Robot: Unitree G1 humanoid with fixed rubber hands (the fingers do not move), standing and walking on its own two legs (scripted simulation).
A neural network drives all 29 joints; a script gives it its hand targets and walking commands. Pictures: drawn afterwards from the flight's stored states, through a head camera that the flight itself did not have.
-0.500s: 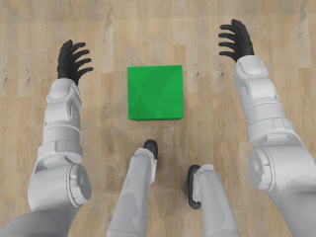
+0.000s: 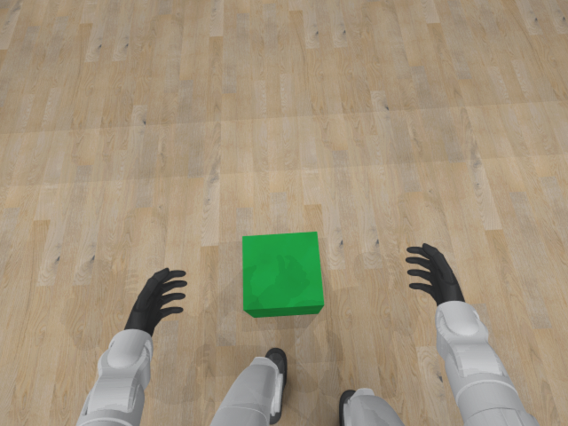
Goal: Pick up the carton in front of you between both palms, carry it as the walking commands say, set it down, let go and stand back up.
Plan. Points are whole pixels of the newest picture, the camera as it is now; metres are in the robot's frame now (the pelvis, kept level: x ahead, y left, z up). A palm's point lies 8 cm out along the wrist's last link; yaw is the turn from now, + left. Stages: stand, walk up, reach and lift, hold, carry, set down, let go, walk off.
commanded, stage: let go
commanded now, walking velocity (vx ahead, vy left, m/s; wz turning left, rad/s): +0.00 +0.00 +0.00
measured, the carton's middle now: (283, 277) +0.40 +0.08 -0.62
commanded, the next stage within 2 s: stand in 0.76 s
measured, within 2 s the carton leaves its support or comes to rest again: neither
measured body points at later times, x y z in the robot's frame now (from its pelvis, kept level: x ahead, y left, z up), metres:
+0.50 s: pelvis +0.03 -0.05 +0.03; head +0.06 -0.05 +0.48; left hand +0.20 +0.18 -0.05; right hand +0.20 -0.29 -0.04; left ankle +0.06 +0.09 -0.71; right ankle -0.04 -0.15 -0.71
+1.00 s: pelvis +0.03 -0.03 +0.02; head +0.03 +0.00 +0.47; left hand +0.16 +0.25 -0.08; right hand +0.18 -0.31 -0.06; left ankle +0.06 +0.09 -0.71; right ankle -0.04 -0.15 -0.71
